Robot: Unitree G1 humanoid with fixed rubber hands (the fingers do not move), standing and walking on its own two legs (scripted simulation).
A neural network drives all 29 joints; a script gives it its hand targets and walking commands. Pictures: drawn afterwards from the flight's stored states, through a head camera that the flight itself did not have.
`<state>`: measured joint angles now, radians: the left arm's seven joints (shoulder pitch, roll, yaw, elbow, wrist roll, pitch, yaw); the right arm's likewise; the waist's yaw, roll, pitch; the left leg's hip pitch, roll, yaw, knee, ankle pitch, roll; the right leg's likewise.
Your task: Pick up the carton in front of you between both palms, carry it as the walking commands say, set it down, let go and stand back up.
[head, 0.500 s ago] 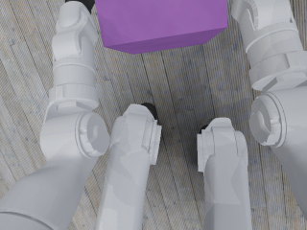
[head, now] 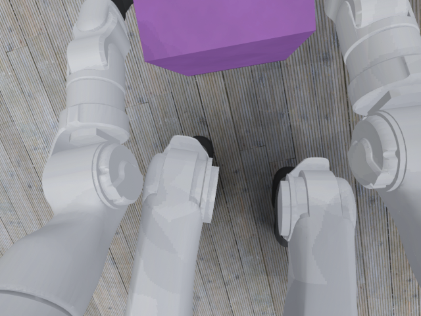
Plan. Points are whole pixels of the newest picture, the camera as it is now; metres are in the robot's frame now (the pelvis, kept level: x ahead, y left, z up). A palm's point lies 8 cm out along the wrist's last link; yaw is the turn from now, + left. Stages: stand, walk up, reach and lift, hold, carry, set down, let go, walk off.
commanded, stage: set down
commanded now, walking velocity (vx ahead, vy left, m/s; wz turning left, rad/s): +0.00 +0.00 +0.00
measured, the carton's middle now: out of the picture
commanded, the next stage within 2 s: let go in 1.82 s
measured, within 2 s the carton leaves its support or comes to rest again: rests again in 0.40 s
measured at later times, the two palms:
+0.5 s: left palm (113, 3) +0.50 +0.25 -0.19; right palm out of the picture +0.57 -0.05 -0.19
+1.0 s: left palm out of the picture +0.51 +0.29 -0.12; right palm out of the picture +0.60 -0.07 -0.11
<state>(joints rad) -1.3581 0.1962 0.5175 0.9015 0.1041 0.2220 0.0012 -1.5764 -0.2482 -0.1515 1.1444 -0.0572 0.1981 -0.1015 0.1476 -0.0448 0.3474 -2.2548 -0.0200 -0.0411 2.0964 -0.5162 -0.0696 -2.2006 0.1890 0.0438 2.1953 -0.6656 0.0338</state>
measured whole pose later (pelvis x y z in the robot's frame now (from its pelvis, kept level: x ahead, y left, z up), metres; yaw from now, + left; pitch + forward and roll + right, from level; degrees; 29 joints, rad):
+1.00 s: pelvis -0.01 +0.01 +0.01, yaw +1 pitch +36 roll +1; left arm -1.41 0.32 0.26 0.97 -0.20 0.13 0.13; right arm -1.58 -0.44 0.02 1.09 0.16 0.20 -0.10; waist 0.15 -0.03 0.35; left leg -2.22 0.00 0.01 2.06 -0.47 0.00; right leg -2.15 0.06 0.02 2.16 -0.65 0.01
